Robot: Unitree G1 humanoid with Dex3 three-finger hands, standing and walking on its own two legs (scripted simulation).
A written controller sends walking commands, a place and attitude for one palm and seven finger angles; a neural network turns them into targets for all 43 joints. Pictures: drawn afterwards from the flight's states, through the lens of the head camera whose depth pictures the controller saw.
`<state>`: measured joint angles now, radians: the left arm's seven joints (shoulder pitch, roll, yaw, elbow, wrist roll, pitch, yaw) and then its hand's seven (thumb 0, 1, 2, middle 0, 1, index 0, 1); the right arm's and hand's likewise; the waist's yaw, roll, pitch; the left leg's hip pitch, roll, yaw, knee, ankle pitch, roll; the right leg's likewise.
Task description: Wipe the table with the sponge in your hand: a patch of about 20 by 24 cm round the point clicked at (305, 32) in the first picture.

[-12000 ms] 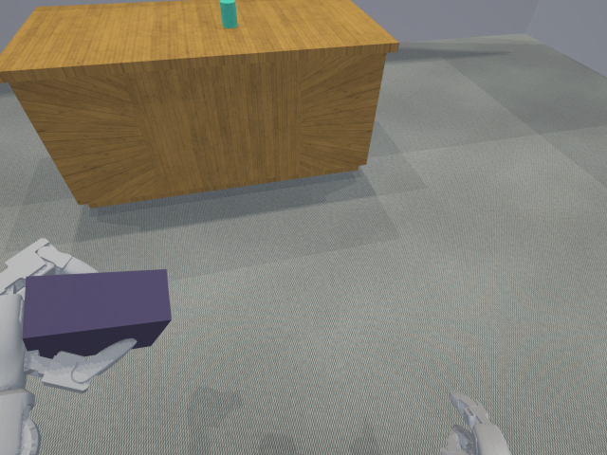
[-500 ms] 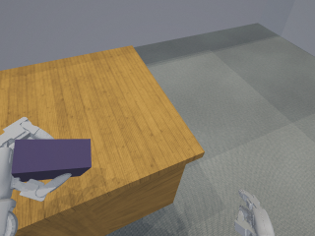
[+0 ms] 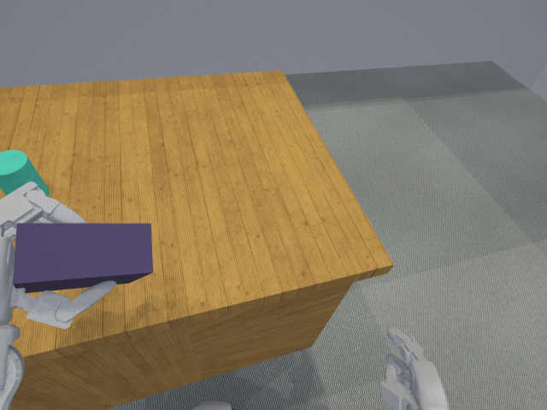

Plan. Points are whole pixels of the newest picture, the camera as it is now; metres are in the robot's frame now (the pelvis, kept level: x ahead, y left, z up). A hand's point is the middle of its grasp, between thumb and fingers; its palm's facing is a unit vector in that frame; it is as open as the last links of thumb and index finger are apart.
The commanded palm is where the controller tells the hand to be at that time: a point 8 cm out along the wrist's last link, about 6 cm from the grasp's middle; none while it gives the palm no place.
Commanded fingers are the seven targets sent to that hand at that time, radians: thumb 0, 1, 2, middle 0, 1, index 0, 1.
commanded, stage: come to a stop and stand still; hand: left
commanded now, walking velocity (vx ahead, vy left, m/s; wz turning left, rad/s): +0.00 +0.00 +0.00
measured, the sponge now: (102, 258) +0.24 +0.22 +0.14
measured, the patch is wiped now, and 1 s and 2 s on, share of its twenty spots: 0.00 0.00 0.00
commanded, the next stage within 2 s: look again from close up in 1.02 s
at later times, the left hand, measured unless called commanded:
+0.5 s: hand (103, 221) +0.27 +0.23 +0.16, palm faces +0.34 -0.86 -0.38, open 9.5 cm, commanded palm +0.21 +0.27 +0.18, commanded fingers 0.00 0.10 1.30 -1.20 -1.60 -1.20 -1.60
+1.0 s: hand (123, 211) +0.28 +0.21 +0.16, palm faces +0.35 -0.85 -0.39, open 9.5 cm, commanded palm +0.23 +0.25 +0.18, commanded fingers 0.00 0.10 1.30 -1.20 -1.60 -1.20 -1.60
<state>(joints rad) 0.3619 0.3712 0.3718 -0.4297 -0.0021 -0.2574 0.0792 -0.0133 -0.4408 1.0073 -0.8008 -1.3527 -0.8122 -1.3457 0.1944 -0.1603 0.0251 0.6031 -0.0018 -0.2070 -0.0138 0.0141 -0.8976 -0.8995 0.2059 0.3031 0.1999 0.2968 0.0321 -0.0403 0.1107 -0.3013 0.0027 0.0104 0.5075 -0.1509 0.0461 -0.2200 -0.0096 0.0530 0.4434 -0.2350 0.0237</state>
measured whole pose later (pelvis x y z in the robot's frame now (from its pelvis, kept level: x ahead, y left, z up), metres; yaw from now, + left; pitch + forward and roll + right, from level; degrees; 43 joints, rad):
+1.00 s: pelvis +0.07 -0.03 +0.01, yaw +0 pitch +0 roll -1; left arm 0.45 0.36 0.35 -0.48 -0.04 -0.20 0.09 -0.01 -0.44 1.01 -0.80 -1.36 -0.81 -1.35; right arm 0.18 -0.19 0.00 0.59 0.01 -0.13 -0.05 0.01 -0.90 -0.90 0.20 0.30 0.20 0.30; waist 0.02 -0.02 0.06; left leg -0.23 0.02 0.00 0.44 -0.21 0.00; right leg -0.15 0.02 0.07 0.37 -0.22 0.02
